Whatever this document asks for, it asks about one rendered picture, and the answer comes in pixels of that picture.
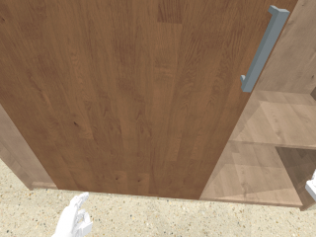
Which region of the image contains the wardrobe door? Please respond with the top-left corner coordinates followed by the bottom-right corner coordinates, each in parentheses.
top-left (0, 0), bottom-right (298, 200)
top-left (0, 104), bottom-right (53, 183)

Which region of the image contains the handle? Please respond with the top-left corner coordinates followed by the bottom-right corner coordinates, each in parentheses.
top-left (240, 5), bottom-right (290, 93)

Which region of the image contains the left robot hand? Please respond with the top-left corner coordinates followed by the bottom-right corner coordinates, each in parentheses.
top-left (54, 192), bottom-right (93, 237)

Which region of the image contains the right robot hand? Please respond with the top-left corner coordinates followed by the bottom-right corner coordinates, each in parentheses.
top-left (305, 170), bottom-right (316, 201)

